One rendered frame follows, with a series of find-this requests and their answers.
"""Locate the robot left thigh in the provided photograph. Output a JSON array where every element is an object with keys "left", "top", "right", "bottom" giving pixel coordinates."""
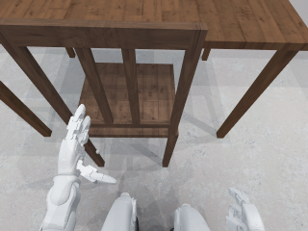
[{"left": 101, "top": 196, "right": 137, "bottom": 231}]

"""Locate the robot left forearm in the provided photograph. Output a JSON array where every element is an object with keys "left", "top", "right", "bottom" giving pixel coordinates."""
[{"left": 38, "top": 174, "right": 81, "bottom": 231}]

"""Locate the left robot shin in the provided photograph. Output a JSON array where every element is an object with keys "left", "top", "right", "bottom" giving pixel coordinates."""
[{"left": 120, "top": 192, "right": 136, "bottom": 231}]

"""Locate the table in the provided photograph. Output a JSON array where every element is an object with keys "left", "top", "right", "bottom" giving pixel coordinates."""
[{"left": 0, "top": 0, "right": 308, "bottom": 139}]

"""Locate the chair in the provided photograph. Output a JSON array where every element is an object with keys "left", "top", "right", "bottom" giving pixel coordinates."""
[{"left": 0, "top": 17, "right": 208, "bottom": 167}]

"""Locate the robot left hand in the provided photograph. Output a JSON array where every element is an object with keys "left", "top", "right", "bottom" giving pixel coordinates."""
[{"left": 58, "top": 104, "right": 117, "bottom": 185}]

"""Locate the robot right hand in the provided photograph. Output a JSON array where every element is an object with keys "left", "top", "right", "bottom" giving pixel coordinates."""
[{"left": 225, "top": 187, "right": 266, "bottom": 231}]

